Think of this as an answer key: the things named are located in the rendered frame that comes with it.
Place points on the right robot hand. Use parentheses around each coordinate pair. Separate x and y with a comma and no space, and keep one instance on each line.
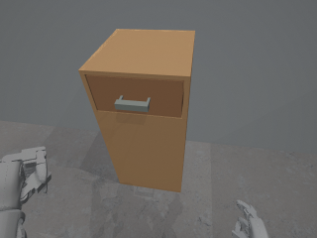
(254,227)

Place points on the handle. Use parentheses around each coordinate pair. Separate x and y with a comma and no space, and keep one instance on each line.
(132,105)

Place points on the drawer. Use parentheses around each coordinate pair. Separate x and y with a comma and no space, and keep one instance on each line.
(166,94)

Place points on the left robot hand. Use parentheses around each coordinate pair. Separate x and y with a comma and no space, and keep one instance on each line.
(14,169)

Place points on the left robot forearm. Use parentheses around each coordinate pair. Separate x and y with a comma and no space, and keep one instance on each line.
(11,224)

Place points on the cabinet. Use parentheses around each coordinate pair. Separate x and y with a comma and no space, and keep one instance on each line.
(145,150)

